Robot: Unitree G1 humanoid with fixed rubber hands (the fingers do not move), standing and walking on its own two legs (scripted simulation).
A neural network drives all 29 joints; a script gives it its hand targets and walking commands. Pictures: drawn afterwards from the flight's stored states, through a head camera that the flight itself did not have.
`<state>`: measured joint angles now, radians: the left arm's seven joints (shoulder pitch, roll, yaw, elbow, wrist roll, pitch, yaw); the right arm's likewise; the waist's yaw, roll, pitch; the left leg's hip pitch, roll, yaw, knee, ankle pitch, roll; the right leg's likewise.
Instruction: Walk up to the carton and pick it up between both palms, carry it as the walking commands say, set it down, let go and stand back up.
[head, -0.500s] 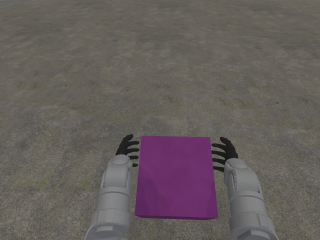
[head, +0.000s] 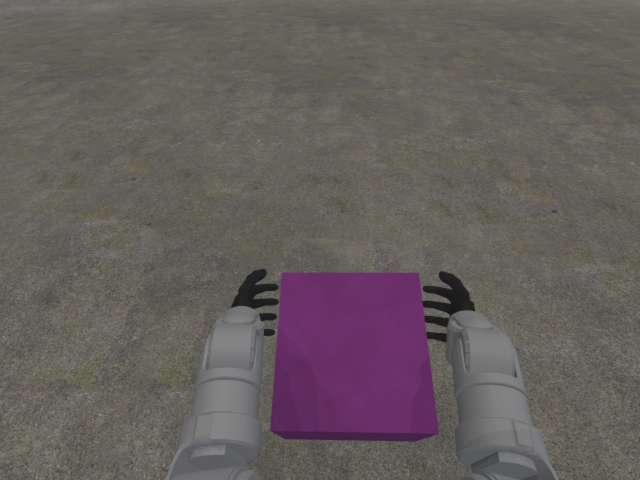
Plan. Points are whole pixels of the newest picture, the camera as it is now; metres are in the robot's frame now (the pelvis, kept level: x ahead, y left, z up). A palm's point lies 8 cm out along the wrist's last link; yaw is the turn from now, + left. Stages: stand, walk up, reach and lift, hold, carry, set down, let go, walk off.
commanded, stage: reach and lift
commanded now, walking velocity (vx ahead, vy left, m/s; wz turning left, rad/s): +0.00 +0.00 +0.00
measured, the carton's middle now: (349, 358) +0.31 +0.00 -0.04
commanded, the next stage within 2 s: hold in 0.52 s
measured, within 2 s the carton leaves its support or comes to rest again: neither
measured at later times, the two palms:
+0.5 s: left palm (243, 325) +0.30 +0.14 +0.05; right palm (462, 328) +0.30 -0.14 +0.06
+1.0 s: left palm (239, 333) +0.29 +0.15 +0.05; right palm (461, 334) +0.29 -0.14 +0.06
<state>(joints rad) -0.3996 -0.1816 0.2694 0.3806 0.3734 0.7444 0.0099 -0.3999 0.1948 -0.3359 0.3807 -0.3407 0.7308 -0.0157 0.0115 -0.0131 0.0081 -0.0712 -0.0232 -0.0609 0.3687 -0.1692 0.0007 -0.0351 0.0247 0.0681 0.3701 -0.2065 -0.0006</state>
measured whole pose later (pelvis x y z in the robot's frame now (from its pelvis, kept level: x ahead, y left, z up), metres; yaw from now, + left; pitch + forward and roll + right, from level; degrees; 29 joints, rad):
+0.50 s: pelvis +0.01 +0.00 +0.00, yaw +0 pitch -8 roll +0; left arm -0.32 -0.17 0.21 0.29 0.34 0.77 0.01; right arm -0.33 0.17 -0.26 0.31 -0.30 0.76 -0.01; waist 0.01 -0.01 0.01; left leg -0.04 -0.02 -0.06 0.34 -0.17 0.00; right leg 0.00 0.02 0.07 0.34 -0.20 0.00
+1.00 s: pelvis -0.01 +0.00 +0.00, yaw +0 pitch -8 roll +0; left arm -0.33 -0.17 0.21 0.30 0.35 0.77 0.00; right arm -0.35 0.18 -0.28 0.32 -0.30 0.75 -0.01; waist 0.01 -0.01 0.02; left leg -0.06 -0.02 -0.06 0.38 -0.17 0.00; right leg -0.02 0.02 0.07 0.37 -0.20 0.00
